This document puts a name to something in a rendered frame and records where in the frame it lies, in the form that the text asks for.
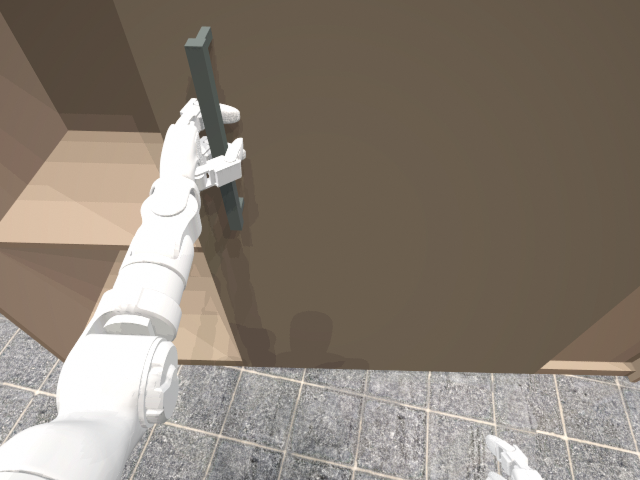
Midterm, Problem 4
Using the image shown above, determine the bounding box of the robot left hand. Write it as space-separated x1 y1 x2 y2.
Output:
160 98 246 193

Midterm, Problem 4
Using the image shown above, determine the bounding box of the robot right hand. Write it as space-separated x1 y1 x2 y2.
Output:
486 435 543 480

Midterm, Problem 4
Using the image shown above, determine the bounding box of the handle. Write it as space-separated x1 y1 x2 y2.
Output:
184 26 244 231

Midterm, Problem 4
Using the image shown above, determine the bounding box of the wardrobe door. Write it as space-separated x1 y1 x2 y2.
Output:
551 286 640 362
113 0 640 374

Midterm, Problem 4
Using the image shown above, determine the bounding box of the robot left upper arm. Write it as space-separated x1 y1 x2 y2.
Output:
0 334 179 480

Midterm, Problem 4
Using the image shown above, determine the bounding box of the left robot forearm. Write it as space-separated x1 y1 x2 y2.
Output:
56 175 202 413

